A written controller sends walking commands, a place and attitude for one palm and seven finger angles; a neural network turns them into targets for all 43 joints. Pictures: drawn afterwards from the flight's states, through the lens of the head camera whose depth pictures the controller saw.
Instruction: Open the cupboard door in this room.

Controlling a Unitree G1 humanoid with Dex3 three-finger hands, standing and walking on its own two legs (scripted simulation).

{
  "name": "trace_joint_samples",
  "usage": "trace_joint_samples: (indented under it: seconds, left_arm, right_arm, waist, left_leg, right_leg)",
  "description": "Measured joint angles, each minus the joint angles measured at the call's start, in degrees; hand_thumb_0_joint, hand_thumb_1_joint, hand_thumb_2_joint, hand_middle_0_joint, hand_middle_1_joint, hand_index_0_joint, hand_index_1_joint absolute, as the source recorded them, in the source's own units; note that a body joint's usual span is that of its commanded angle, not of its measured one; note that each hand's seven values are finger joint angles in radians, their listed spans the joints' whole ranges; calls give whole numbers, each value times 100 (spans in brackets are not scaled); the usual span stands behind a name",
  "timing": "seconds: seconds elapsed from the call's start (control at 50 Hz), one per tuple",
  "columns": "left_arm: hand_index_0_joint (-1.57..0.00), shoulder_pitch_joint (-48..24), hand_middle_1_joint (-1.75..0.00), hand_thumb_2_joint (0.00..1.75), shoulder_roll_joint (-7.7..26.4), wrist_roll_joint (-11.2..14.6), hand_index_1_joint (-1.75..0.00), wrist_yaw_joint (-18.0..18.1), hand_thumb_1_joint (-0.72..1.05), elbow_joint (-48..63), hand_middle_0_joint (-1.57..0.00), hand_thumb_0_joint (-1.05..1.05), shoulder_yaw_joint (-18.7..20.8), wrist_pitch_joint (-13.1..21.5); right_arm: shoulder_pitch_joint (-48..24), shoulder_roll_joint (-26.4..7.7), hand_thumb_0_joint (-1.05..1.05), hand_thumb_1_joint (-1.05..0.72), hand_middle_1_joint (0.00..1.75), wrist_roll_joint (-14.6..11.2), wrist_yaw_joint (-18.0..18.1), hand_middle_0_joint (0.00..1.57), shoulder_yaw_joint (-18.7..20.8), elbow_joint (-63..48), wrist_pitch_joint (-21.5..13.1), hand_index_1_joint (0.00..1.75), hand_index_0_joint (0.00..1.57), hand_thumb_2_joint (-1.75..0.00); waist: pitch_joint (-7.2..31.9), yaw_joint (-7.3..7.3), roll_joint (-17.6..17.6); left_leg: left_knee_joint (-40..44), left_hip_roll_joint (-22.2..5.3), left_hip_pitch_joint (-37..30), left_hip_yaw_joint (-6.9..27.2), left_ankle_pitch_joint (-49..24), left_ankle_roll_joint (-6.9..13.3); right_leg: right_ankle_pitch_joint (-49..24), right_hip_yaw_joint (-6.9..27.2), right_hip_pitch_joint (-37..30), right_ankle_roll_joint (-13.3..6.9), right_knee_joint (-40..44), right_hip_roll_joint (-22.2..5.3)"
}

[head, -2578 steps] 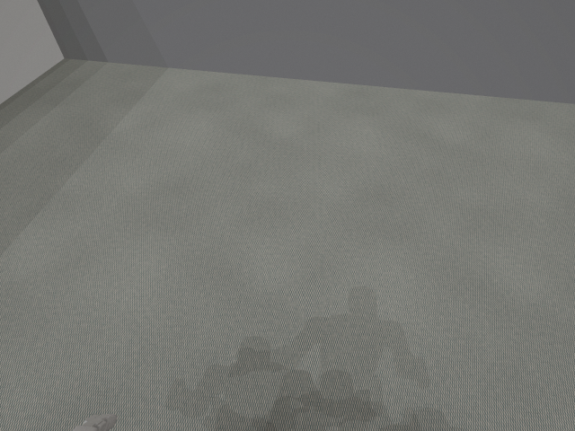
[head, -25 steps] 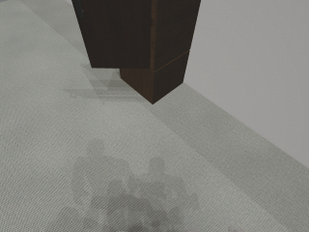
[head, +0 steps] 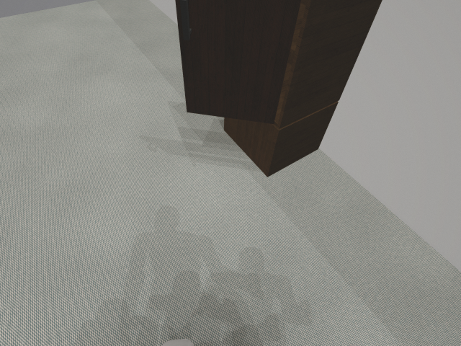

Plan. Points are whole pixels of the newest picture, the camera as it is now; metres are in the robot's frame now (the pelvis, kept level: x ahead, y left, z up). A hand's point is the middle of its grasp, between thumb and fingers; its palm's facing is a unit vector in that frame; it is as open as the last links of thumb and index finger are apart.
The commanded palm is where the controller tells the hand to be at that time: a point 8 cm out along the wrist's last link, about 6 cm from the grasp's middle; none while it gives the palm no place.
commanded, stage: take the last steps up to it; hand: left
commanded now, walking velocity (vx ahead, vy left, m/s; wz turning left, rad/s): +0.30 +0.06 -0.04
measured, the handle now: (186, 17) +1.02 +0.24 +0.06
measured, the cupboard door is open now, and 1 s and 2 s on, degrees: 47 47 47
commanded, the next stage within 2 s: come to a stop and stand still in 1.00 s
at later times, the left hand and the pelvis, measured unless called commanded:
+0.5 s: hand (151, 284) +0.24 +0.19 -0.14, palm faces +0.05 -0.98 -0.21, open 7.2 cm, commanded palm none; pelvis +0.17 +0.00 +0.02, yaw -1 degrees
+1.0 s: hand (147, 211) +0.41 +0.24 -0.15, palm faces -0.01 -0.98 -0.19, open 7.3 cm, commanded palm none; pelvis +0.35 +0.06 +0.02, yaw -3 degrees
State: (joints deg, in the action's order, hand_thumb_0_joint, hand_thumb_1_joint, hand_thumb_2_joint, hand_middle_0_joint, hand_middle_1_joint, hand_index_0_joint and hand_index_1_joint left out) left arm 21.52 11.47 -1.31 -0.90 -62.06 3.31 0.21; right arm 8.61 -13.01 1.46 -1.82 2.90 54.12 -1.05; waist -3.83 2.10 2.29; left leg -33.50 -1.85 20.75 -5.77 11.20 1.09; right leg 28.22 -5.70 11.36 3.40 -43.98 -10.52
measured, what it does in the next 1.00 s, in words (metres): walks ahead: right foot, then left foot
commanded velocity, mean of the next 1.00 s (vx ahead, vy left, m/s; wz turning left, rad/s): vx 0.27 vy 0.03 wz -0.02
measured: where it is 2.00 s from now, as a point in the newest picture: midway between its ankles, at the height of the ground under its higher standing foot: (222, 286)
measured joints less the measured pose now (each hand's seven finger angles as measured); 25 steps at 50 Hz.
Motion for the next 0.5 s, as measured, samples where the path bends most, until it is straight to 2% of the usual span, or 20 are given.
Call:
trace_joint_samples:
  seconds: [0.02, 0.06, 0.1, 0.16, 0.22, 0.28, 0.32, 0.34, 0.38, 0.42, 0.46, 0.5]
  left_arm:
    - [-20, -66, -30, 90, 49, 0, -30, 15, 90, -37, -20, 1, 9, -65]
    - [-20, -232, -30, 90, 99, -4, -30, 23, 90, -62, -20, 1, 24, -127]
    - [-20, -431, -30, 90, 100, -14, -30, 0, 91, 5, -20, 1, 26, -122]
    - [-20, -728, -30, 90, 26, -9, -29, -27, 91, 197, -20, 1, 2, -58]
    - [-19, -1011, -30, 90, -67, -7, -29, -53, 91, 382, -20, 1, -25, -15]
    - [-19, -1242, -30, 90, -126, -13, -29, -73, 91, 516, -20, 1, -44, 31]
    - [-20, -1316, -30, 90, -127, -18, -30, -82, 91, 597, -20, 0, -48, 101]
    - [-20, -1354, -30, 90, -152, -26, -30, -75, 91, 617, -20, 0, -44, 161]
    - [-20, -1373, -30, 90, -225, -2, -30, -39, 91, 640, -20, 0, -61, 260]
    - [-20, -1263, -30, 90, -283, 23, -30, 21, 91, 639, -20, 0, -79, 309]
    - [-20, -1091, -30, 90, -334, 42, -30, 69, 91, 566, -20, 0, -73, 338]
    - [-20, -935, -30, 90, -279, 65, -30, 143, 94, 476, -20, -1, 32, 388]
  right_arm:
    - [2, 76, 0, -91, 30, 11, 49, 20, -26, -12, -50, 30, 20, -90]
    - [100, 205, 0, -91, 30, 17, 128, 20, -77, 1, -95, 30, 20, -90]
    - [249, 310, 0, -91, 30, 27, 180, 20, -122, 93, -122, 30, 20, -90]
    - [500, 325, 0, -93, 30, 14, 248, 21, -89, 297, -154, 30, 21, -90]
    - [752, 280, 0, -93, 30, 19, 216, 21, -94, 513, -125, 30, 21, -90]
    - [992, 268, 0, -93, 30, 20, 188, 21, -98, 717, -78, 30, 21, -90]
    - [1161, 280, 0, -92, 30, 1, 179, 21, -104, 833, -44, 30, 21, -90]
    - [1209, 266, 0, -92, 30, -20, 171, 21, -101, 885, -22, 30, 21, -90]
    - [1188, 234, 0, -91, 30, -35, 148, 20, -81, 978, 71, 30, 21, -90]
    - [1083, 223, 0, -91, 30, -30, 126, 20, -51, 1012, 134, 30, 20, -90]
    - [954, 228, 1, -91, 30, -20, 110, 20, -24, 964, 136, 30, 20, -90]
    - [837, 269, 1, -91, 30, -20, 95, 20, -8, 862, 109, 30, 20, -90]
  waist:
    - [-30, 6, 53]
    - [-5, -1, 66]
    - [30, -26, 14]
    - [74, -78, -86]
    - [106, -155, -163]
    - [115, -241, -202]
    - [136, -266, -185]
    - [117, -265, -243]
    - [49, -299, -381]
    - [37, -309, -417]
    - [71, -319, -405]
    - [124, -306, -344]
  left_leg:
    - [-136, 24, -23, -51, 164, 41]
    - [-49, 55, -196, -113, 407, 80]
    - [281, 98, -455, -130, 376, 72]
    - [804, 183, -870, -148, 253, 111]
    - [1108, 262, -1218, -166, 279, 122]
    - [1079, 300, -1469, -179, 504, 72]
    - [754, 306, -1518, -192, 828, 3]
    - [372, 244, -1430, -171, 1058, 7]
    - [-970, 141, -963, 21, 1627, 6]
    - [-2072, 78, -388, 182, 1468, -32]
    - [-2396, -60, 70, 230, 1097, -115]
    - [-2137, -200, 366, 234, 834, -200]
  right_leg:
    - [122, 164, 348, -118, -782, 73]
    - [-27, 225, 966, -267, -1795, 218]
    - [-314, 127, 1370, -322, -1986, 301]
    - [-664, 3, 1623, -343, -1307, 379]
    - [-922, -52, 1585, -352, -377, 448]
    - [-1149, -83, 1298, -354, 429, 547]
    - [-1313, -84, 939, -418, 1006, 618]
    - [-1545, -105, 880, -541, 1022, 664]
    - [-1387, -212, 767, -655, 871, 748]
    - [-1285, -256, 537, -659, 1098, 811]
    - [-1397, -262, 275, -594, 1524, 858]
    - [-1492, -260, 33, -582, 1917, 872]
